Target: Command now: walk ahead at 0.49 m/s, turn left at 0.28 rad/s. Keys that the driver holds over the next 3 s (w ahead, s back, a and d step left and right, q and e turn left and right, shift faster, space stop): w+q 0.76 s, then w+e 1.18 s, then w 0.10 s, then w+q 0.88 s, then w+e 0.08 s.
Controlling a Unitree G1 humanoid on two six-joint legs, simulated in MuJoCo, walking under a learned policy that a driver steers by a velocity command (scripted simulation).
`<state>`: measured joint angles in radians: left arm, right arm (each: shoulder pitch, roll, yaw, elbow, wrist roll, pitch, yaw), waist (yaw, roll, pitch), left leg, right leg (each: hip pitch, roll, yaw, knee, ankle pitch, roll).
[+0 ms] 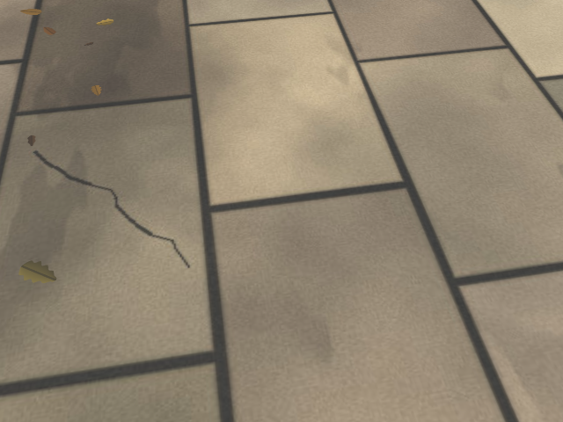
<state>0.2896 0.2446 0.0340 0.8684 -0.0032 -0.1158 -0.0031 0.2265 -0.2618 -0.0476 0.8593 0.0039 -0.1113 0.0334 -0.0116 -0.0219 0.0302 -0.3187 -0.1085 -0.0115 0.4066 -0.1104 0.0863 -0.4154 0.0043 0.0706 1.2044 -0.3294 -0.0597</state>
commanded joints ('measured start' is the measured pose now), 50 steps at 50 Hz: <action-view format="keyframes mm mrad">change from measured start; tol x32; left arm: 1 12 87 25 -88 17 -19 10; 12 -321 95 16 -225 -6 -20 6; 18 116 293 85 -136 11 -17 12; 50 47 142 41 -62 -29 43 1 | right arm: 1 -10 -85 -11 -71 0 -7 -3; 50 0 -81 -35 -216 -11 9 4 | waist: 1 41 47 -52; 16 84 109 -146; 18 56 -392 -351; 21 62 -23 -84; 39 78 -45 36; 45 -143 127 -436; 50 24 107 -94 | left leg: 1 145 265 -380 -239 55 200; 14 140 238 -416 -65 -18 102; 20 -505 125 -162 873 -333 -42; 38 -387 182 40 267 48 -22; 42 160 46 99 121 1 81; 44 767 529 -670 34 -28 312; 50 175 353 -165 -200 125 141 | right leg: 1 -188 -100 32 -88 53 19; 15 153 -3 5 -797 261 45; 18 794 -464 697 -879 -6 -214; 32 359 -242 -100 -1045 461 -114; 42 376 -253 -242 -577 969 -41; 44 -244 -15 -114 96 -277 39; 50 -174 -158 28 2 73 45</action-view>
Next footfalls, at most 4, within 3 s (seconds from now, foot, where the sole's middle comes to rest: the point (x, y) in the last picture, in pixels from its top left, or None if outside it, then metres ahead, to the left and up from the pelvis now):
0.32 right None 0.36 -0.12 -0.77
0.86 left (193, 400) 0.53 0.23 -0.77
1.42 right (236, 267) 0.90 0.15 -0.77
1.90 left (164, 200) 1.15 0.38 -0.77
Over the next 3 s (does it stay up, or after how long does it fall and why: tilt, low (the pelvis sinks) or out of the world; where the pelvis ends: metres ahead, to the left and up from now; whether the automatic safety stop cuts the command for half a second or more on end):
stays up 1.52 0.31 -0.01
